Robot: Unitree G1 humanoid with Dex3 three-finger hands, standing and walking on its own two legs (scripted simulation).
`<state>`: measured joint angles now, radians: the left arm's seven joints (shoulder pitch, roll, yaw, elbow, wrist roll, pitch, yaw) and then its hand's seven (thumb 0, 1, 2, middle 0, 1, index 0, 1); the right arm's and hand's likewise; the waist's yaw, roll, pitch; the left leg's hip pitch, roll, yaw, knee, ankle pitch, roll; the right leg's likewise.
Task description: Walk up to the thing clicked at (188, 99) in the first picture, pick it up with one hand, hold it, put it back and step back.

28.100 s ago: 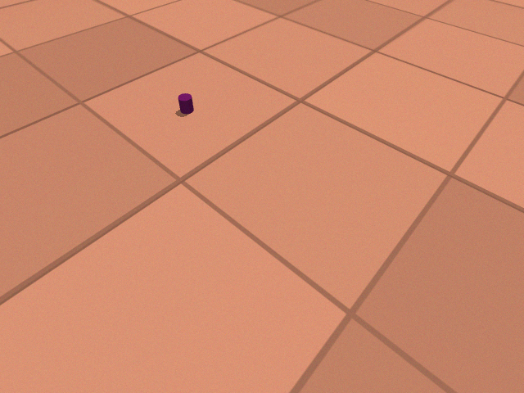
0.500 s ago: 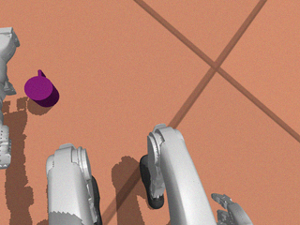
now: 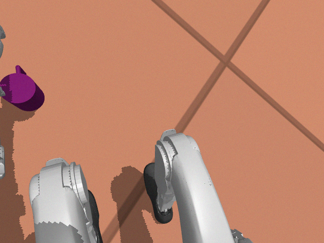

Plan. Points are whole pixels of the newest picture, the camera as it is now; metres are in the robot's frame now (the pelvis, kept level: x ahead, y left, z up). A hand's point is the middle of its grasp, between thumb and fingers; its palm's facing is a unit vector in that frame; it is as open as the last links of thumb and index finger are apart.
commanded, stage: home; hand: left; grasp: from above
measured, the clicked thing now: (23, 88) +0.55 +0.25 -0.30
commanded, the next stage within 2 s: none
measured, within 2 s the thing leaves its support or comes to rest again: neither
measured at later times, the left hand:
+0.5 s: hand out of the picture +0.38 +0.25 +0.04, palm faces -0.29 -0.62 -0.73, open 8.1 cm
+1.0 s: hand out of the picture +0.28 +0.20 +0.24, palm faces +0.11 -0.96 -0.26, open 7.4 cm
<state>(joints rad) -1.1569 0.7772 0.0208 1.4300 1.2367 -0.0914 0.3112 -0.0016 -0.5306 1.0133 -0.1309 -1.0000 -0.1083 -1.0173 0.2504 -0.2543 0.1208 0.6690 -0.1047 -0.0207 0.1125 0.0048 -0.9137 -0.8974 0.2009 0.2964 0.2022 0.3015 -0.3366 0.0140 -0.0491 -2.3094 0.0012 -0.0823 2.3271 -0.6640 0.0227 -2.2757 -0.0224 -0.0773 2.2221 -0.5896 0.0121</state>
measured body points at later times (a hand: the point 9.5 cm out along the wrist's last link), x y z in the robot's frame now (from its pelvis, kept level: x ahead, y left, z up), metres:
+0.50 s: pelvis +0.01 +0.00 +0.15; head +0.19 +0.04 +0.57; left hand +0.39 +0.28 +0.08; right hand +0.16 -0.27 +0.04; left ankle +0.08 +0.12 -0.32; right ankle +0.12 -0.12 -0.32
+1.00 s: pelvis +0.06 +0.00 +0.32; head +0.13 +0.02 +0.77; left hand +0.27 +0.25 +0.26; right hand +0.24 -0.23 +0.24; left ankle +0.08 +0.12 -0.32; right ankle +0.11 -0.12 -0.32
